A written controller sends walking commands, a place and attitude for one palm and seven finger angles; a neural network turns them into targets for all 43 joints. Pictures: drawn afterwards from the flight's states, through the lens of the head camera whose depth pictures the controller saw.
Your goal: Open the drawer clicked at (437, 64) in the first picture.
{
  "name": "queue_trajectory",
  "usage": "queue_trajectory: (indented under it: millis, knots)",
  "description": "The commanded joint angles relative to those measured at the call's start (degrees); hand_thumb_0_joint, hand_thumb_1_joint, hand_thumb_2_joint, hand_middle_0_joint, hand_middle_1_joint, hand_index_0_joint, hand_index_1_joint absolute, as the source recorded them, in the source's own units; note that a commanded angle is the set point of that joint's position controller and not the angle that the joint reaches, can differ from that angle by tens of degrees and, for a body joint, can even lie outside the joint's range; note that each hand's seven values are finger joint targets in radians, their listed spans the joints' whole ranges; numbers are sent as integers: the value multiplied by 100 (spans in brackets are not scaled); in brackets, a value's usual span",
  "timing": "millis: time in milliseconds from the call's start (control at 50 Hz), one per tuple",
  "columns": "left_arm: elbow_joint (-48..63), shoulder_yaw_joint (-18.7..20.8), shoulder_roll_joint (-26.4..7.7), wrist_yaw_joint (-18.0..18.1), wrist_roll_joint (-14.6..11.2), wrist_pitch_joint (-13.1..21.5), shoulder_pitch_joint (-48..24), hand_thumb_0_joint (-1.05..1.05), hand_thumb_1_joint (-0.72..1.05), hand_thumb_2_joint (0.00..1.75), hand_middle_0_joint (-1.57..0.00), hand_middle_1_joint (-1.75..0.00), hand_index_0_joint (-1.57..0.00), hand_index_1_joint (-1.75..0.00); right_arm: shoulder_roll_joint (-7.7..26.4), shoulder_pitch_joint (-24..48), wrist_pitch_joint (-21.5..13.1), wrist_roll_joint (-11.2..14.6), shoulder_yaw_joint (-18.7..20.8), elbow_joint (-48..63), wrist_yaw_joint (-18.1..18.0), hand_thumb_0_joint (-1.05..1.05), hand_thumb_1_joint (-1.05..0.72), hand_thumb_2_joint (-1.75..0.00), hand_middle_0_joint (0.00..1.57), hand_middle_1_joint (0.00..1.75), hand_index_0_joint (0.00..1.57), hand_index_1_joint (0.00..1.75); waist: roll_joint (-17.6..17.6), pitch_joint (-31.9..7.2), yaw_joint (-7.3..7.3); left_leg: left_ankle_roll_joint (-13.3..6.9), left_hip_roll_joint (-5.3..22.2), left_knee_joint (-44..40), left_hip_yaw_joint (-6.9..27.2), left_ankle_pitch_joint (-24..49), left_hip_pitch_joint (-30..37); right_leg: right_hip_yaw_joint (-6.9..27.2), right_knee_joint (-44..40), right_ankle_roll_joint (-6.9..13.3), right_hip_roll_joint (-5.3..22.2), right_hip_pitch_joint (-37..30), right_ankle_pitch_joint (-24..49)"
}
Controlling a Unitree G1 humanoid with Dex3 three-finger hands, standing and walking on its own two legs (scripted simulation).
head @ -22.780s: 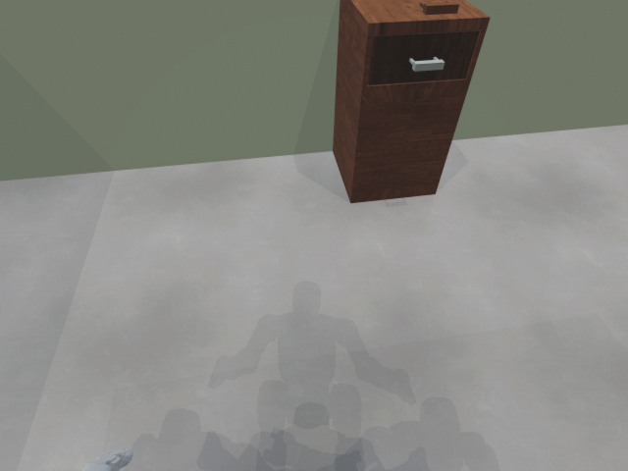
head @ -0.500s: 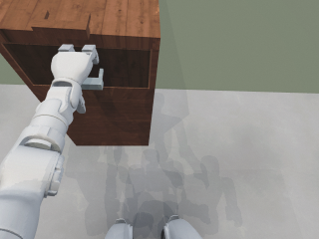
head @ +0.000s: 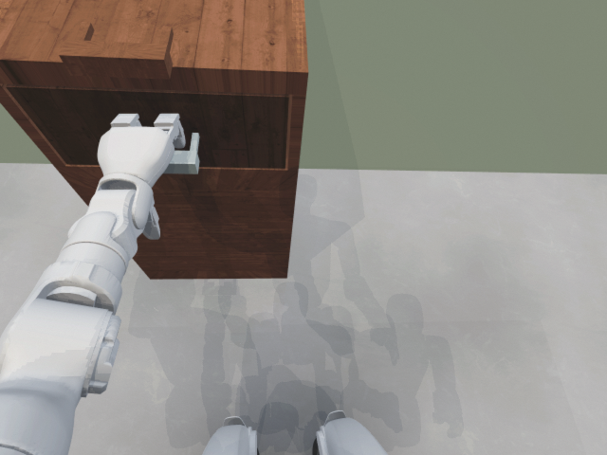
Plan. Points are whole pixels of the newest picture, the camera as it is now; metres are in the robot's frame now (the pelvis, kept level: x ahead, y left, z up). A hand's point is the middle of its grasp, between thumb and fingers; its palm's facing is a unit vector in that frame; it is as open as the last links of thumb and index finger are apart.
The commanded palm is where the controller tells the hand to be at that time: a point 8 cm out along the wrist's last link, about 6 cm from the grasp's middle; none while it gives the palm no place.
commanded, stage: lower the fingers behind the handle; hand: left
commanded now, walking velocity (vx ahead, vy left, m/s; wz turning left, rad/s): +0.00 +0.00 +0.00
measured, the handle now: (164, 150) +0.57 +0.17 -0.02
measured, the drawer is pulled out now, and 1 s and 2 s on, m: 0.00 0.00 0.00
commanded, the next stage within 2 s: lift the fingers back up to retry in 1.28 s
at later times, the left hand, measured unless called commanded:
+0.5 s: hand (147, 179) +0.51 +0.19 -0.01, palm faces -0.10 +0.00 -0.99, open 13.8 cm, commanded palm +0.49 +0.18 +0.02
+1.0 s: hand (151, 181) +0.51 +0.19 -0.02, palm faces -0.05 +0.03 -1.00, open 13.9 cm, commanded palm +0.49 +0.18 +0.00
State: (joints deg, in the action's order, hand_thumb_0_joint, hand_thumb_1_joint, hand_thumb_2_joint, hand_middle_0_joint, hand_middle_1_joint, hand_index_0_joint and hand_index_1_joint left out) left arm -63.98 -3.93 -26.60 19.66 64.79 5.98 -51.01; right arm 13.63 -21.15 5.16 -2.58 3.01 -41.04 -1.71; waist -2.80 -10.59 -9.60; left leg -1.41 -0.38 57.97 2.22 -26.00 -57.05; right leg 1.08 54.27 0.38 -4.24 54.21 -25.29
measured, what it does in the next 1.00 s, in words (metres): stands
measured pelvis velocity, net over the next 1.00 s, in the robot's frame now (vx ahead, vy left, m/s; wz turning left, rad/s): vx -0.04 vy -0.01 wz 0.00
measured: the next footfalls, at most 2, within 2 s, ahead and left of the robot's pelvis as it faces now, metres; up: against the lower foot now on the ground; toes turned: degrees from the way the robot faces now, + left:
none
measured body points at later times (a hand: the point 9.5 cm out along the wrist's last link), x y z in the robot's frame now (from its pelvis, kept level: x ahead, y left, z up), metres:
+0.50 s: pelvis -0.01 -0.01 -0.02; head +0.13 +0.00 +0.41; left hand +0.51 +0.19 +0.04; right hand -0.04 -0.28 -0.13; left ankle +0.00 +0.10 -0.67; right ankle -0.01 -0.12 -0.67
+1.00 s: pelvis -0.04 -0.01 -0.04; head +0.11 +0.01 +0.38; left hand +0.51 +0.18 +0.04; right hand -0.03 -0.28 -0.16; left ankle +0.00 +0.10 -0.67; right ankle -0.01 -0.12 -0.67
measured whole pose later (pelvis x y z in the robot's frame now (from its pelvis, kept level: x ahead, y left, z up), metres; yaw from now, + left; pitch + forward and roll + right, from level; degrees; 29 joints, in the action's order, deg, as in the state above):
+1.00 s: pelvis -0.04 -0.01 -0.04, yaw +0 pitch +28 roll -3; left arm -68.6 -5.1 -30.7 19.1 65.0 -1.6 -60.7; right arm 13.7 -18.6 4.0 -1.9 -0.1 -39.3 -1.9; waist -3.3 -10.2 -12.1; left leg -1.0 -0.4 68.7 2.7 -26.9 -70.2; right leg 0.0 65.9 0.6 -4.5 67.7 -26.8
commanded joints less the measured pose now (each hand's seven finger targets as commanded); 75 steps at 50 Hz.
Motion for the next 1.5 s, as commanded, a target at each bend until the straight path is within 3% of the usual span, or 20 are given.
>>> queue_trajectory:
  millis: [0,40,80,180,220,260,320,440,500,600,620,680,800,1020,1040,1100,1320,1360,1420,1480]
  knots:
    - [1170,454,-1217,681,90,-213,-2851,0,-50,30,-30,-120,-30,-120,973,-886,-47,-80,344,202,11,0,-90,-90,20,30,20,30,-613,-2784,-74,-6,80,-194,23,2998,2457,-255,-272,218,-45,-398,1990]
    - [1103,513,-1351,872,172,-396,-3040,0,-50,30,-30,-120,-30,-120,1007,-856,-38,-92,341,176,9,0,-90,-90,20,30,20,30,-505,-2944,-147,-27,72,-135,27,2889,2404,-252,-234,190,-39,-424,1964]
    - [746,306,-1158,928,181,-716,-3050,0,-50,30,-30,-120,-30,-120,1001,-858,-32,-69,308,154,28,0,-90,-90,20,30,20,30,-520,-2779,-217,-32,54,-180,0,2645,2266,-274,-293,172,-40,-398,1821]
    - [614,236,-1244,616,45,-1022,-3190,0,-50,30,-30,-120,-30,-120,1032,-894,-29,-29,269,157,-7,0,-90,-90,20,30,20,30,-473,-3060,-286,-89,36,-172,-40,2595,2329,-213,-374,138,-35,-709,2038]
    - [503,166,-1267,361,-28,-991,-3149,0,-50,30,-30,-120,-30,-120,1030,-905,-39,-8,230,172,-51,0,-90,-90,20,30,20,30,-349,-2958,-356,-131,15,-161,-68,2440,2128,-173,-397,108,-20,-814,2075]
    - [376,299,-1478,144,-50,-905,-2840,0,-50,30,-30,-120,-30,-120,1044,-886,-41,7,184,176,-96,0,-90,-90,20,30,20,30,-263,-2700,-261,-153,1,-170,-107,2248,1836,-142,-395,112,-9,-884,2057]
    - [437,17,-1070,-81,-27,-599,-2581,0,-50,30,-30,-120,-30,-120,966,-890,-91,9,178,245,-134,0,-90,-90,20,30,20,30,-360,-2458,-268,-150,9,-129,-95,2194,1787,-161,-355,140,-11,-627,1928]
    - [548,267,-1299,-101,-49,-138,-2094,0,-50,30,-30,-120,-30,-120,975,-906,-151,-15,186,266,-153,0,-90,-90,20,30,20,30,-167,-2312,-148,-179,1,61,-141,1888,1189,-77,-144,153,7,-571,1865]
    - [508,203,-1124,21,-65,-100,-2045,0,-50,30,-30,-120,-30,-120,966,-945,-166,-10,222,224,-102,0,-90,-90,20,30,20,30,-143,-2263,-169,-165,4,129,-124,1870,1146,-109,-82,169,0,-367,1746]
    - [526,206,-1099,306,36,-293,-2223,0,-50,30,-30,-120,-30,-120,990,-1002,-161,-29,266,174,-36,0,-90,-90,20,30,20,30,-254,-2603,-181,-133,24,254,-68,2032,1266,-162,84,175,-13,-152,1725]
    - [540,129,-1014,356,65,-346,-2247,0,-50,30,-30,-120,-30,-120,988,-983,-160,-38,264,170,-18,0,-90,-90,20,30,20,30,-416,-2623,-179,-117,26,270,-67,2034,1344,-181,84,171,-17,-41,1661]
    - [293,9,-883,420,87,-608,-2316,0,-50,30,-30,-120,-30,-120,1001,-964,-122,-21,251,152,11,0,-90,-90,20,30,20,30,-267,-2470,-271,-122,30,282,-41,1845,1255,-221,63,163,-32,90,1465]
    - [-90,117,-1256,205,9,-949,-2625,0,-50,30,-30,-120,-30,-120,1070,-940,-99,7,161,153,-19,0,-90,-90,20,30,20,30,-137,-2307,-392,-174,7,323,-57,1460,857,-206,100,139,-1,79,1260]
    - [-64,-6,-1346,-380,-44,-599,-2398,0,-50,30,-30,-120,-30,-120,1047,-896,-187,77,42,431,-129,0,-90,-90,20,30,20,30,-156,-2146,-371,-219,-1,483,-85,838,274,-181,284,117,29,299,799]
    - [-36,139,-1524,-380,-47,-568,-2416,0,-50,30,-30,-120,-30,-120,1072,-911,-188,78,47,412,-137,0,-90,-90,20,30,20,30,-49,-2114,-377,-224,22,506,-80,772,212,-184,299,112,35,323,739]
    - [-19,67,-1448,-380,-68,-502,-2519,0,-50,30,-30,-120,-30,-120,1069,-940,-219,102,49,429,-141,0,-90,-90,20,30,20,30,17,-2077,-410,-223,20,496,-31,612,154,-196,314,117,34,453,538]
    - [-6,174,-1678,-206,0,-693,-2896,0,-50,30,-30,-120,-30,-120,1134,-1069,-233,103,35,354,-121,0,-90,-90,20,30,20,30,-324,-2345,-385,-179,58,473,96,566,374,-295,428,136,25,773,303]
    - [-51,58,-1519,-232,-40,-762,-2918,0,-50,30,-30,-120,-30,-120,1108,-1047,-233,113,26,349,-119,0,-90,-90,20,30,20,30,-329,-2254,-417,-189,43,456,78,475,352,-298,375,135,20,793,248]
    - [270,201,-1828,-252,-64,-777,-3291,0,-50,30,-30,-120,-30,-120,1130,-1060,-224,128,24,386,-149,0,-90,-90,20,30,20,30,-438,-2596,-427,-192,60,364,107,519,610,-271,306,119,20,606,287]
    - [393,236,-1914,-294,-100,-785,-3435,0,-50,30,-30,-120,-30,-120,1109,-1071,-235,151,11,382,-175,0,-90,-90,20,30,20,30,-463,-2590,-424,-193,56,233,107,534,749,-269,165,112,12,410,331]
